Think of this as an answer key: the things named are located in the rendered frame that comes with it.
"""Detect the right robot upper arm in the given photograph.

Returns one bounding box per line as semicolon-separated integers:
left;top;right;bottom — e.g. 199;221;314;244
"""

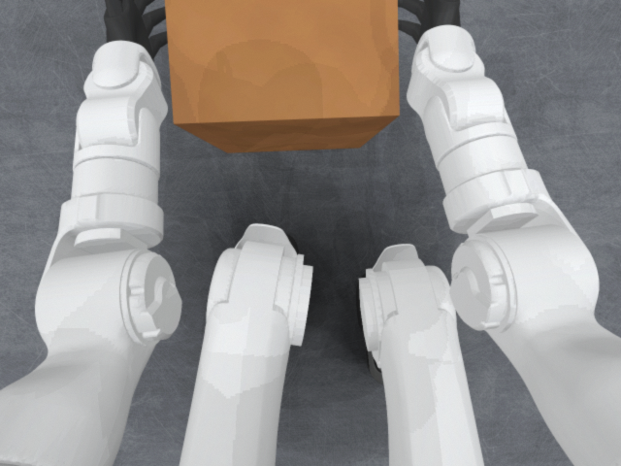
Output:
449;224;621;466

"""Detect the left robot upper arm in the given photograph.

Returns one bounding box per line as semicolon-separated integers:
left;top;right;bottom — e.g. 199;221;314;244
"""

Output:
0;249;181;466

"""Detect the right robot foot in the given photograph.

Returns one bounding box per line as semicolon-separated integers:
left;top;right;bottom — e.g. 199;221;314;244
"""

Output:
356;274;383;384

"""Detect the right robot hand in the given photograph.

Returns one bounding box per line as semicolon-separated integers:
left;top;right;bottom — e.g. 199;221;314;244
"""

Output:
398;0;461;45

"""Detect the carton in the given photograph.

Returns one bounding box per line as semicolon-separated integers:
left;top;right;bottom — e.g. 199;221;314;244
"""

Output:
165;0;400;153

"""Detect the left robot foot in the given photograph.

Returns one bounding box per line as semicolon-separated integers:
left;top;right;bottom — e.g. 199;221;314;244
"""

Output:
286;234;299;255

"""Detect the left robot hand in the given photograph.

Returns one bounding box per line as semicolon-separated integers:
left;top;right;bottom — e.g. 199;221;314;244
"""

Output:
104;0;168;63

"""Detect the robot foot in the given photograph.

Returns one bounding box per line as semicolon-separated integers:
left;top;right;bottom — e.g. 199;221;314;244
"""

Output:
356;274;383;384
286;234;299;255

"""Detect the right robot forearm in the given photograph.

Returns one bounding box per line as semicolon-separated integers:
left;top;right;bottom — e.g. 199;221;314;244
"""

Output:
407;25;600;295

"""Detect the left robot forearm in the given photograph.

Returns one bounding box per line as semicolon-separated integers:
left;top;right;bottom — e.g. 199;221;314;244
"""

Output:
35;41;168;340

